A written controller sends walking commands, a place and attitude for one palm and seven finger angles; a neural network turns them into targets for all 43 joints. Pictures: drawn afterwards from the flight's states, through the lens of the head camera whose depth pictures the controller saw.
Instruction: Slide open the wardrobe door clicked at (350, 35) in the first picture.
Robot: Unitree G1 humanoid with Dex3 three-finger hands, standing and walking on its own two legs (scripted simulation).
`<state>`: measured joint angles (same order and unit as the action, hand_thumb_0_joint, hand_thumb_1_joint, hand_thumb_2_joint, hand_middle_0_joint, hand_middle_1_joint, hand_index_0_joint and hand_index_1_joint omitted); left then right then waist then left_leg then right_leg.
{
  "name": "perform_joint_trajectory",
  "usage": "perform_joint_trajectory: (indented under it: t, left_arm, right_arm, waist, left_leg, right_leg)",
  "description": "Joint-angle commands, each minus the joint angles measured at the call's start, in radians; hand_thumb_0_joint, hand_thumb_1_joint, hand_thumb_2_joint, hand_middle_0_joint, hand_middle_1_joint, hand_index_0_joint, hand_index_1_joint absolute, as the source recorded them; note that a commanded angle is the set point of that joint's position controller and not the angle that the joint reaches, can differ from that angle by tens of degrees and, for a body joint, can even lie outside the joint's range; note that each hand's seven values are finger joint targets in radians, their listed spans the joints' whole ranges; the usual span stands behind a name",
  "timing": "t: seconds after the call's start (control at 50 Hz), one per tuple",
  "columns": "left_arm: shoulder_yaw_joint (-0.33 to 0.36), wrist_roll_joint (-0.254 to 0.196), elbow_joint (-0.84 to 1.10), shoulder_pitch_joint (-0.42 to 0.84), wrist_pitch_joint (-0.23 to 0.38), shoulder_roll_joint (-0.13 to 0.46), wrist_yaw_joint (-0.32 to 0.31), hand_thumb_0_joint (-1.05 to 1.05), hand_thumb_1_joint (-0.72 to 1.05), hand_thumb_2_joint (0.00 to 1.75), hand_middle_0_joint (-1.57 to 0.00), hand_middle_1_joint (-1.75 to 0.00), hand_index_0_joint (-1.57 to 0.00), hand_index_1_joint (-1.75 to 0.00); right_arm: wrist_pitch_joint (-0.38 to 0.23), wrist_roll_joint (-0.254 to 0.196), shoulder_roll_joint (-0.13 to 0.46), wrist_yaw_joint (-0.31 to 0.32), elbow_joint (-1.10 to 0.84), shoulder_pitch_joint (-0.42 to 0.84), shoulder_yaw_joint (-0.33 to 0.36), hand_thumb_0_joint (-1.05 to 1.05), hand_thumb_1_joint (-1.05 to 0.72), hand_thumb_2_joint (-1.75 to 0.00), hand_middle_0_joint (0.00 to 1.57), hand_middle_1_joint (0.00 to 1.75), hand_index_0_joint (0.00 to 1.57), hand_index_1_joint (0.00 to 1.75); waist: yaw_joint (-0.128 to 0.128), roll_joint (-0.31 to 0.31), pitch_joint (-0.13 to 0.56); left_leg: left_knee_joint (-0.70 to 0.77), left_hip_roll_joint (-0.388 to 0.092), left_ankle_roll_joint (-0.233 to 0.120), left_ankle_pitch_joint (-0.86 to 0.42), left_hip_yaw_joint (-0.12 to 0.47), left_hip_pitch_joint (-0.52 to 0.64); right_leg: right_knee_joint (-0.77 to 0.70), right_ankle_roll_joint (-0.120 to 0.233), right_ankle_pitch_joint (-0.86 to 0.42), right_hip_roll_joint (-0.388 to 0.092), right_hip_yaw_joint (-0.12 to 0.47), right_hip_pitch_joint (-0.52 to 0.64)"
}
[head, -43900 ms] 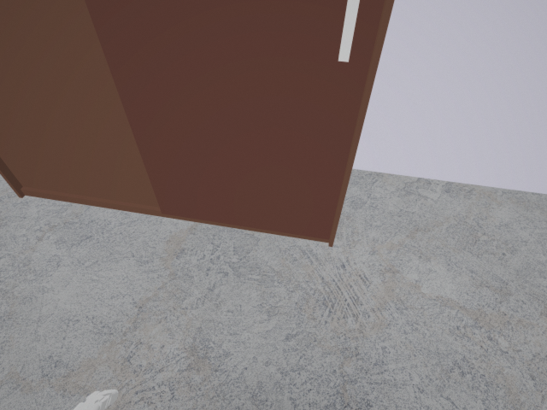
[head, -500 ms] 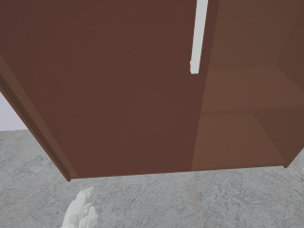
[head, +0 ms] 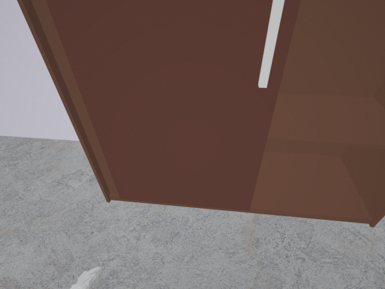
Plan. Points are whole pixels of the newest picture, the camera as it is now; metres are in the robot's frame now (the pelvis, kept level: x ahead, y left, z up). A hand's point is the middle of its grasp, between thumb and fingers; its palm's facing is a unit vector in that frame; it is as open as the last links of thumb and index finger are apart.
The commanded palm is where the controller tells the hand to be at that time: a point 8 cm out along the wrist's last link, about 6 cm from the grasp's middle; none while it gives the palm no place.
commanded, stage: stop stepping back and stand still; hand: right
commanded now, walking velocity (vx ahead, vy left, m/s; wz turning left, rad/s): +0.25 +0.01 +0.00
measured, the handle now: (269, 40) +0.76 -0.19 +0.25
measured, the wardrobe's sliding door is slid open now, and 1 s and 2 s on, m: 0.69 0.69 0.69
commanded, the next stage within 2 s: let the arm hang, fingers relaxed in 0.54 s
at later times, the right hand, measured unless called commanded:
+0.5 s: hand out of the picture +0.17 -0.27 +0.17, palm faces +0.47 +0.79 -0.40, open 7.4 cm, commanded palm +0.12 -0.31 +0.18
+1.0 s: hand out of the picture -0.01 -0.20 -0.19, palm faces -0.03 +0.99 -0.16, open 7.1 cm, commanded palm none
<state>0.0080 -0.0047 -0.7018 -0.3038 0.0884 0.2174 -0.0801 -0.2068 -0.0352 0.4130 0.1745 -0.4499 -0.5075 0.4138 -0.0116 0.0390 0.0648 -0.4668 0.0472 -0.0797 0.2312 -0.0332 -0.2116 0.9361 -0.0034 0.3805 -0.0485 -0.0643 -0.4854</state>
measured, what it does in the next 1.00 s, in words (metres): steps on the spot: right foot, then left foot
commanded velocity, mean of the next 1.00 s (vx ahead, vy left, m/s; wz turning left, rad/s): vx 0.03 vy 0.04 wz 0.00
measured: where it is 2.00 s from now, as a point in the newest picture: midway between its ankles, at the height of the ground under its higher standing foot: outside the picture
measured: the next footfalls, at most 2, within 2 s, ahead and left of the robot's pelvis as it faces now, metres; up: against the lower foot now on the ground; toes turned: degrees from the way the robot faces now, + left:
right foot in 0.10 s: +0.08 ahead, -0.13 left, +0.00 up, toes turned -3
left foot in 0.38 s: +0.01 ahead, +0.12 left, +0.00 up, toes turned -1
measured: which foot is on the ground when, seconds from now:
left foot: down 0.00-0.10, up 0.12-0.36, down 0.38-1.00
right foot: up 0.00-0.08, down 0.10-1.00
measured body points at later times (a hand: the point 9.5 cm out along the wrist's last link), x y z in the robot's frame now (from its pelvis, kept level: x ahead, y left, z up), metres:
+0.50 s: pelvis -0.03 -0.01 -0.01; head -0.04 -0.02 +0.44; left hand +0.12 +0.21 -0.10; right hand +0.14 -0.31 +0.20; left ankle +0.00 +0.08 -0.74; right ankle +0.03 -0.13 -0.70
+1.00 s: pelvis -0.04 -0.02 -0.01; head -0.01 -0.05 +0.44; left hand +0.03 +0.23 -0.14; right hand +0.00 -0.25 -0.17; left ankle -0.03 +0.12 -0.74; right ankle +0.04 -0.12 -0.74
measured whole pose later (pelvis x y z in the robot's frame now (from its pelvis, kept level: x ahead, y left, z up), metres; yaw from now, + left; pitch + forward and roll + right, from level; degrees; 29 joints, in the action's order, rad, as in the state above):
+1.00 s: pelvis -0.04 -0.02 -0.01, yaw -2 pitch -1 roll +1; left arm -0.01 0.02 -0.92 -0.23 -0.04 0.23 0.01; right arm 0.05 0.02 0.21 0.01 0.91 -0.30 -0.02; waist -0.03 0.04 -0.06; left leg -0.54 -0.02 0.03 0.28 0.00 -0.25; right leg 0.54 0.03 0.16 -0.01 -0.02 -0.38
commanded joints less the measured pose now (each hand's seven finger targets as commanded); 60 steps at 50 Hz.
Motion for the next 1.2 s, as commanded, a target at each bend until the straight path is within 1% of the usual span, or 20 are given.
perform_joint_trajectory:
  t: [0.0, 0.04, 0.08, 0.1, 0.14, 0.24, 0.3, 0.34, 0.36, 0.4, 0.54, 0.6, 0.62, 0.66, 0.74, 0.78, 0.82, 0.86, 0.96, 1.18]
  left_arm:
    - [0.031, 0.004, 0.178, 0.166, 0.082, 0.110, -0.020, 0.00, 0.90, 0.90, -0.20, -0.30, -0.20, -0.30]
    - [0.032, 0.015, 0.179, 0.141, 0.098, 0.129, -0.029, 0.00, 0.90, 0.90, -0.20, -0.30, -0.20, -0.30]
    - [0.033, 0.016, 0.215, 0.165, 0.108, 0.170, -0.030, 0.00, 0.90, 0.90, -0.20, -0.30, -0.20, -0.30]
    - [0.027, 0.026, 0.219, 0.175, 0.104, 0.145, -0.027, 0.00, 0.90, 0.90, -0.20, -0.30, -0.20, -0.30]
    - [0.042, 0.018, 0.199, 0.174, 0.107, 0.140, -0.011, 0.00, 0.90, 0.90, -0.20, -0.30, -0.20, -0.30]
    - [0.026, 0.011, 0.193, 0.191, 0.103, 0.111, 0.017, 0.00, 0.90, 0.90, -0.20, -0.30, -0.20, -0.30]
    - [0.029, 0.011, 0.206, 0.178, 0.085, 0.116, 0.010, 0.00, 0.90, 0.90, -0.20, -0.30, -0.20, -0.30]
    - [0.036, 0.014, 0.209, 0.166, 0.069, 0.102, 0.008, 0.00, 0.90, 0.90, -0.20, -0.30, -0.20, -0.30]
    - [0.034, 0.012, 0.209, 0.172, 0.064, 0.085, 0.010, 0.00, 0.90, 0.90, -0.20, -0.30, -0.20, -0.30]
    - [0.017, 0.012, 0.190, 0.193, 0.083, 0.081, 0.010, 0.00, 0.90, 0.90, -0.20, -0.30, -0.20, -0.30]
    - [0.017, 0.007, 0.182, 0.209, 0.075, 0.093, -0.005, 0.00, 0.90, 0.90, -0.20, -0.30, -0.20, -0.30]
    - [0.028, 0.002, 0.219, 0.225, 0.075, 0.135, -0.013, 0.00, 0.90, 0.90, -0.20, -0.30, -0.20, -0.30]
    - [0.100, 0.029, -0.024, 0.203, 0.097, 0.355, 0.092, 0.00, 0.90, 0.90, -0.20, -0.30, -0.20, -0.30]
    - [0.068, 0.025, 0.024, 0.146, -0.029, 0.247, 0.083, 0.00, 0.90, 0.90, -0.20, -0.30, -0.20, -0.30]
    - [0.046, 0.045, 0.034, 0.183, -0.036, 0.260, 0.077, 0.00, 0.90, 0.90, -0.20, -0.30, -0.20, -0.30]
    - [0.041, 0.021, 0.023, 0.183, -0.052, 0.235, 0.080, 0.00, 0.90, 0.90, -0.20, -0.30, -0.20, -0.30]
    - [0.023, 0.026, -0.025, 0.138, -0.070, 0.151, 0.090, 0.00, 0.90, 0.90, -0.20, -0.30, -0.20, -0.30]
    - [0.024, 0.034, -0.066, 0.157, -0.098, 0.171, 0.087, 0.00, 0.90, 0.90, -0.20, -0.30, -0.20, -0.30]
    - [0.024, 0.031, -0.164, 0.136, -0.100, 0.163, 0.075, 0.00, 0.90, 0.90, -0.20, -0.30, -0.20, -0.30]
    - [0.036, 0.019, -0.315, 0.046, -0.111, 0.121, 0.063, 0.00, 0.90, 0.90, -0.20, -0.30, -0.20, -0.30]
  right_arm:
    - [-0.042, 0.002, 0.158, 0.013, -0.125, 0.150, 0.062, 0.00, -0.90, -0.90, 0.20, 0.30, 0.20, 0.30]
    - [-0.046, 0.002, 0.150, 0.013, -0.170, 0.185, 0.048, 0.00, -0.90, -0.90, 0.20, 0.30, 0.20, 0.30]
    - [-0.067, 0.002, 0.164, 0.015, -0.274, 0.224, 0.059, 0.00, -0.90, -0.90, 0.20, 0.30, 0.20, 0.30]
    - [-0.075, 0.013, 0.192, 0.011, -0.271, 0.224, 0.079, 0.00, -0.90, -0.90, 0.20, 0.30, 0.20, 0.30]
    - [-0.073, 0.004, 0.215, -0.006, -0.254, 0.125, 0.128, 0.00, -0.90, -0.90, 0.20, 0.30, 0.20, 0.30]
    - [-0.041, 0.010, 0.170, 0.004, -0.268, 0.024, 0.107, 0.00, -0.90, -0.90, 0.20, 0.30, 0.20, 0.30]
    - [-0.019, 0.012, 0.168, 0.012, -0.217, 0.027, 0.107, 0.00, -0.90, -0.90, 0.20, 0.30, 0.20, 0.30]
    - [-0.009, 0.016, 0.183, 0.017, -0.192, 0.037, 0.118, 0.00, -0.90, -0.90, 0.20, 0.30, 0.20, 0.30]
    - [0.000, 0.010, 0.208, 0.017, -0.186, 0.051, 0.127, 0.00, -0.90, -0.90, 0.20, 0.30, 0.20, 0.30]
    - [-0.027, -0.004, 0.220, 0.027, -0.244, 0.159, 0.126, 0.00, -0.90, -0.90, 0.20, 0.30, 0.20, 0.30]
    - [-0.022, -0.009, 0.148, 0.016, -0.224, 0.099, 0.085, 0.00, -0.90, -0.90, 0.20, 0.30, 0.20, 0.30]
    - [-0.032, -0.003, 0.148, 0.013, -0.280, 0.118, 0.085, 0.00, -0.90, -0.90, 0.20, 0.30, 0.20, 0.30]
    - [0.127, 0.098, -0.020, -0.135, 0.562, 0.102, -0.304, 0.00, -0.90, -0.90, 0.20, 0.30, 0.20, 0.30]
    - [0.239, 0.076, -0.036, -0.169, 0.590, 0.134, -0.274, 0.00, -0.90, -0.90, 0.20, 0.30, 0.20, 0.30]
    - [0.201, 0.070, -0.023, -0.181, 0.796, 0.187, -0.329, 0.00, -0.90, -0.90, 0.20, 0.30, 0.20, 0.30]
    - [0.189, 0.066, 0.053, -0.169, 0.913, 0.233, -0.336, 0.00, -0.90, -0.90, 0.20, 0.30, 0.20, 0.30]
    - [0.197, 0.059, 0.029, -0.166, 1.030, 0.273, -0.367, 0.00, -0.90, -0.90, 0.20, 0.30, 0.20, 0.30]
    - [0.214, 0.058, 0.007, -0.164, 1.119, 0.304, -0.390, 0.00, -0.90, -0.90, 0.20, 0.30, 0.20, 0.30]
    - [0.211, 0.054, -0.040, -0.161, 1.315, 0.232, -0.396, 0.00, -0.90, -0.90, 0.20, 0.30, 0.20, 0.30]
    - [0.205, 0.054, -0.083, -0.148, 1.508, 0.190, -0.415, 0.00, -0.90, -0.90, 0.20, 0.30, 0.20, 0.30]
  waist:
    - [-0.001, 0.098, -0.090]
    - [-0.016, -0.005, -0.060]
    - [-0.010, -0.431, -0.096]
    - [-0.010, -0.351, -0.147]
    - [0.013, -0.186, -0.069]
    - [0.016, -0.318, -0.111]
    - [0.013, -0.250, -0.083]
    - [0.016, -0.030, -0.058]
    - [0.018, 0.188, -0.061]
    - [0.015, 0.128, -0.023]
    - [0.010, 0.026, -0.044]
    - [0.028, -0.205, -0.089]
    - [-0.046, -0.247, -0.146]
    - [-0.046, -0.277, -0.145]
    - [0.024, 0.038, 0.025]
    - [0.019, 0.164, 0.067]
    - [-0.030, 0.019, 0.025]
    - [-0.027, -0.079, -0.039]
    - [-0.001, -0.205, -0.049]
    - [-0.009, -0.024, -0.088]
  left_leg:
    - [0.259, -0.278, -0.097, 0.531, 0.256, -0.235]
    - [0.081, -0.193, -0.058, 0.468, 0.160, -0.227]
    - [-0.401, -0.006, 0.058, 0.346, -0.030, -0.435]
    - [-0.575, -0.020, 0.059, 0.279, 0.037, -0.438]
    - [-0.602, -0.057, 0.070, 0.205, 0.035, -0.338]
    - [-0.285, -0.029, 0.074, 0.169, -0.087, -0.045]
    - [-0.069, 0.007, 0.067, 0.202, -0.138, 0.110]
    - [0.114, -0.108, -0.001, 0.261, 0.063, 0.144]
    - [0.261, -0.306, -0.089, 0.344, 0.414, 0.098]
    - [0.237, -0.406, -0.147, -0.071, 0.420, 0.130]
    - [0.136, -0.223, -0.012, 0.136, 0.117, -0.095]
    - [0.012, -0.097, 0.069, 0.142, 0.048, -0.095]
    - [-0.249, -0.116, 0.069, 0.138, -0.019, -0.230]
    - [-0.465, -0.060, 0.085, 0.315, 0.056, -0.212]
    - [-0.175, -0.067, 0.085, 0.205, 0.034, -0.087]
    - [0.003, -0.144, 0.050, -0.057, 0.147, 0.018]
    - [0.046, -0.248, 0.003, -0.041, 0.223, -0.078]
    - [0.057, -0.144, 0.045, 0.237, 0.153, -0.161]
    - [0.071, -0.110, 0.053, 0.120, 0.112, -0.059]
    - [0.155, -0.127, 0.052, 0.139, 0.122, -0.101]
  right_leg:
    - [-0.235, 0.026, 0.041, -0.022, -0.029, 0.190]
    - [-0.428, 0.043, 0.074, 0.001, -0.029, 0.318]
    - [-0.766, 0.160, 0.369, -0.310, 0.537, 0.381]
    - [-0.848, 0.207, 0.387, -0.374, 0.621, 0.277]
    - [-0.795, 0.164, 0.318, -0.305, 0.443, 0.220]
    - [-0.803, 0.101, 0.331, -0.214, 0.170, 0.009]
    - [-0.696, 0.063, 0.362, -0.174, 0.115, -0.015]
    - [-0.374, 0.039, 0.240, -0.077, 0.021, -0.053]
    - [-0.116, 0.016, 0.145, 0.004, -0.011, -0.123]
    - [0.066, -0.007, 0.097, -0.009, 0.031, -0.129]
    - [-0.409, 0.011, -0.095, 0.013, -0.010, 0.269]
    - [-0.622, 0.075, -0.002, -0.152, 0.231, 0.213]
    - [-0.524, 0.115, -0.102, -0.214, 0.325, 0.066]
    - [-0.646, 0.166, 0.005, -0.234, 0.342, -0.040]
    - [-0.510, 0.132, -0.321, -0.157, 0.259, 0.134]
    - [-0.401, 0.060, -0.288, -0.044, 0.154, 0.127]
    - [-0.411, 0.020, -0.163, 0.006, 0.092, 0.176]
    - [-0.505, 0.029, -0.033, -0.029, 0.155, 0.191]
    - [-0.604, 0.030, -0.025, -0.047, 0.174, 0.201]
    - [-0.603, 0.032, -0.076, -0.053, 0.158, 0.296]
